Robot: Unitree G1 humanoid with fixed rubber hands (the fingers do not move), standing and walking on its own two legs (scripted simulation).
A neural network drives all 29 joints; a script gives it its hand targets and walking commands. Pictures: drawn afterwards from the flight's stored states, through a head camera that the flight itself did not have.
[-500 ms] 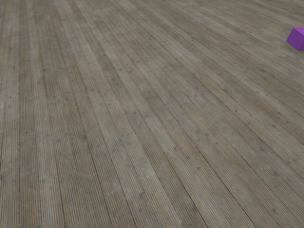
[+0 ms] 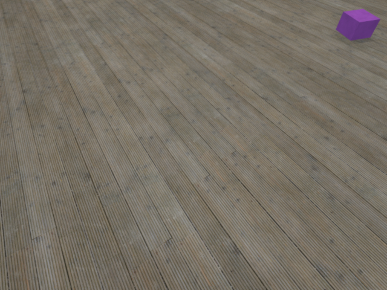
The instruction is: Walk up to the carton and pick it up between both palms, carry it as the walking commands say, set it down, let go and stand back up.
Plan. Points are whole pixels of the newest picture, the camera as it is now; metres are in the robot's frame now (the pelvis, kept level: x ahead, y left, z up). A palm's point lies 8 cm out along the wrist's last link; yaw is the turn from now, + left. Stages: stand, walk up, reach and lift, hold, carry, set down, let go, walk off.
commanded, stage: walk up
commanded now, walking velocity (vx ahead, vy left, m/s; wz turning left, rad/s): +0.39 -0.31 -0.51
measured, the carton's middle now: (356, 24) +2.56 -1.57 -0.68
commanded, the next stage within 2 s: none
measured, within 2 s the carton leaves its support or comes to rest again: neither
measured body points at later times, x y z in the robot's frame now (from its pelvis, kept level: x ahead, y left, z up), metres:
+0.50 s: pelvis +0.19 -0.15 +0.00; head +0.21 -0.18 +0.45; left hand +0.19 +0.09 -0.14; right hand +0.27 -0.42 -0.13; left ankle +0.36 -0.04 -0.69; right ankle +0.04 -0.22 -0.74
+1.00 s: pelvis +0.47 -0.27 +0.00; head +0.51 -0.29 +0.45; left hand +0.69 -0.10 -0.14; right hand +0.28 -0.48 -0.14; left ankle +0.46 -0.08 -0.74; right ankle +0.53 -0.47 -0.70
